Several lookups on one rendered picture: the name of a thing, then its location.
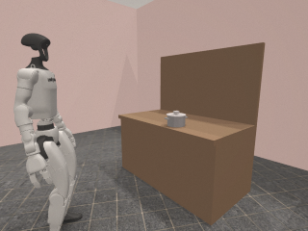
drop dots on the table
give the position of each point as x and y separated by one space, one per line
205 166

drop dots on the right robot shin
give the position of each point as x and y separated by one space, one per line
56 211

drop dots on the pot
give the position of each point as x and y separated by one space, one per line
176 121

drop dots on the left robot hand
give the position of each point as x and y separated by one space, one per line
69 134

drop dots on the right robot hand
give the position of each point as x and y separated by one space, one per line
36 163

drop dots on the robot shin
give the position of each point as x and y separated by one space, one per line
70 192
56 211

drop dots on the left robot shin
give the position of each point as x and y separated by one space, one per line
70 192

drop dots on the robot left forearm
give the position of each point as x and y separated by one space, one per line
58 120

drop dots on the robot right forearm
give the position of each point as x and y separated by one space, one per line
26 129

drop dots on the robot right upper arm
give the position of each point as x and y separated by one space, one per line
26 78

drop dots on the lid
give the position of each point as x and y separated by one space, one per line
176 115

